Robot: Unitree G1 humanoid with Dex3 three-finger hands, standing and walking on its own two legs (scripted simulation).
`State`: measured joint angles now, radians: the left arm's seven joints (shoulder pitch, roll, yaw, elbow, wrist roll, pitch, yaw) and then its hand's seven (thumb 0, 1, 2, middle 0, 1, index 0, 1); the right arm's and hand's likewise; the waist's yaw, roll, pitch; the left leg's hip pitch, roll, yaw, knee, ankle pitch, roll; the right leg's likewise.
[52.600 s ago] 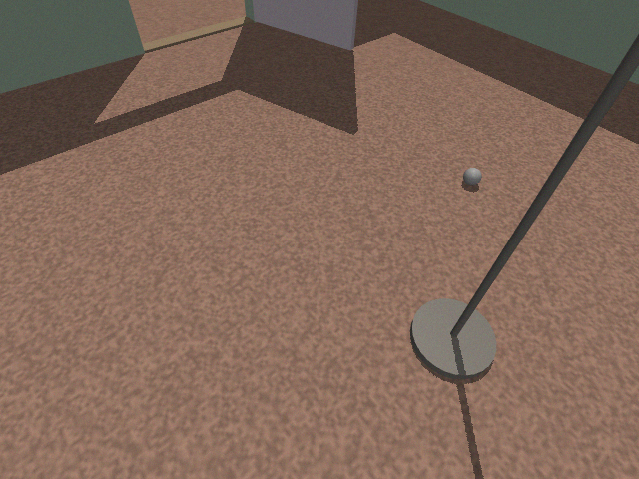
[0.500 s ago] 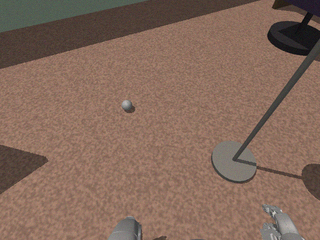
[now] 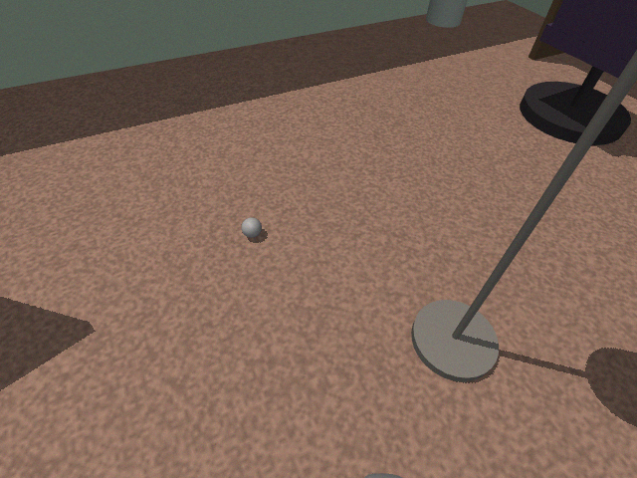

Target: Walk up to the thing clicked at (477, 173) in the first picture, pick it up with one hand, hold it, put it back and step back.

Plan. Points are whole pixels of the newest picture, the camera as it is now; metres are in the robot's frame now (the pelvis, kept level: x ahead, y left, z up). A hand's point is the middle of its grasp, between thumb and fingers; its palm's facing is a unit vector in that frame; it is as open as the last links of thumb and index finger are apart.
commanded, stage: step back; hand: left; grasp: from above
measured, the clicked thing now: (251, 227) +1.13 +0.22 -0.72
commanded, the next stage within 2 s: stand in 0.56 s
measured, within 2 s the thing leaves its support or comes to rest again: neither
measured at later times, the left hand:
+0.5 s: hand out of the picture +0.12 +0.28 -0.16, palm faces +0.08 -0.92 -0.37, open 7.4 cm
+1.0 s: hand out of the picture +0.12 +0.26 -0.14, palm faces +0.02 -0.94 -0.34, open 7.4 cm
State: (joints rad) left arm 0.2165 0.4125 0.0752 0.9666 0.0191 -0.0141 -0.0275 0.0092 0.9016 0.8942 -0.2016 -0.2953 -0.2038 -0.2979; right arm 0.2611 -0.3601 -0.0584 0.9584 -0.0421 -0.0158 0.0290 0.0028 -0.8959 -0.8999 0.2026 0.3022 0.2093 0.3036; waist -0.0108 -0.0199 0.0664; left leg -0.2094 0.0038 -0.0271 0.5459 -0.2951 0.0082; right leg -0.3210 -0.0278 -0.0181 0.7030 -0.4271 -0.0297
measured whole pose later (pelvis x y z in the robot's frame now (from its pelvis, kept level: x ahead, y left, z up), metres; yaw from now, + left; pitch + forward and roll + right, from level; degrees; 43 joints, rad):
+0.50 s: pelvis +0.05 +0.01 -0.01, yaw +3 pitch -2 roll +0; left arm 0.14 0.39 0.04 0.99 -0.01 -0.01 0.01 0.01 0.90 0.89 -0.20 -0.30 -0.20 -0.30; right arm 0.14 -0.34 -0.03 1.01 -0.02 0.00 0.00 0.00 -0.90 -0.90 0.20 0.30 0.21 0.30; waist 0.03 -0.01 0.10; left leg -0.31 0.01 -0.01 0.63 -0.28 -0.01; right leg -0.24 -0.04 -0.03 0.65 -0.36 -0.01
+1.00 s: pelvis +0.05 +0.00 +0.01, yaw +2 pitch -3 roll +0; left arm 0.09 0.35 0.00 1.14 0.00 -0.02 -0.01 0.01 0.90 0.89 -0.20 -0.30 -0.20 -0.30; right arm 0.06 -0.35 -0.01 1.13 -0.01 -0.01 0.01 0.00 -0.90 -0.90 0.20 0.30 0.21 0.30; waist 0.01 0.01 0.06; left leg -0.16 0.03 0.00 0.36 -0.14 -0.02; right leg -0.09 -0.02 -0.02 0.36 -0.21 0.02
